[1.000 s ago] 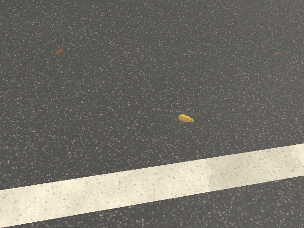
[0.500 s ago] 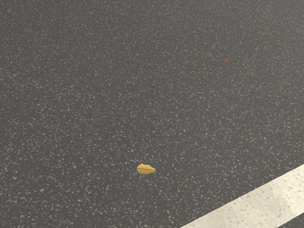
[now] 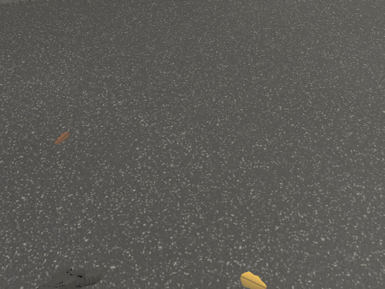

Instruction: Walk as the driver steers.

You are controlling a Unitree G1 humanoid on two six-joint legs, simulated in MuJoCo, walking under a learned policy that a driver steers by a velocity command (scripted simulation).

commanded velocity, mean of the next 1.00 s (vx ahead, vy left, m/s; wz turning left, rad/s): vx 0.01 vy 0.00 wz -0.04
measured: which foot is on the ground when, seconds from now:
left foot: down 0.00-0.00, up 0.02-0.34, down 0.36-0.84, up 0.86-1.00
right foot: down 0.00-0.38, up 0.40-0.80, down 0.82-1.00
